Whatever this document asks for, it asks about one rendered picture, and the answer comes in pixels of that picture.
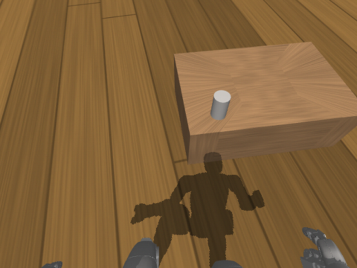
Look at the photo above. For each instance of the can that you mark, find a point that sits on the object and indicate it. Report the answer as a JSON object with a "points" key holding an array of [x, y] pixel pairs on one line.
{"points": [[220, 104]]}

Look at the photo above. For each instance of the right robot hand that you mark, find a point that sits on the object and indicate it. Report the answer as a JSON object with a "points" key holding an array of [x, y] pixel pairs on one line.
{"points": [[327, 252]]}

